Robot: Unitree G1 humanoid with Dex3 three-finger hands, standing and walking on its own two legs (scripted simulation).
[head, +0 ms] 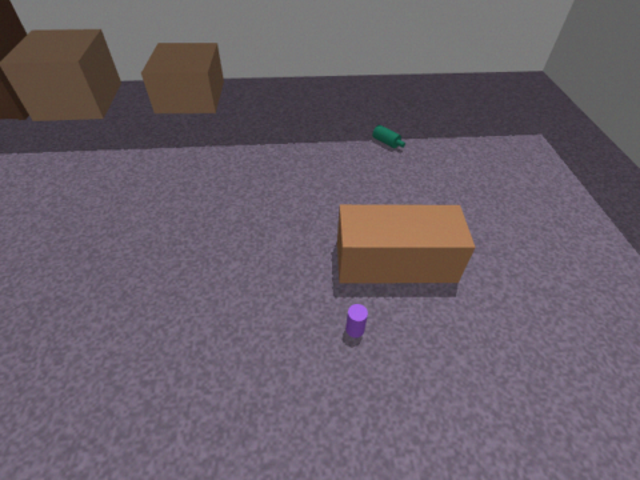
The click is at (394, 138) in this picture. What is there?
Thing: lying bottle
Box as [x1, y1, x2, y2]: [373, 125, 404, 147]
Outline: 373,131 373,137 392,147 395,147 397,145 402,147 404,145 404,142 400,140 400,135 381,125 376,126
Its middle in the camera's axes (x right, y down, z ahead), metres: +0.37 -0.53 +2.12
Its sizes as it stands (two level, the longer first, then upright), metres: 0.181 0.076 0.076
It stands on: the floor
